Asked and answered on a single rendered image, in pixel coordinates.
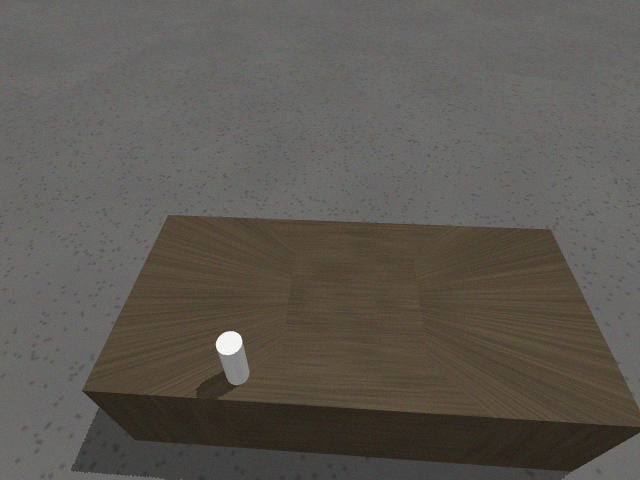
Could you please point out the can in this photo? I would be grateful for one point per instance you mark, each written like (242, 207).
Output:
(231, 351)

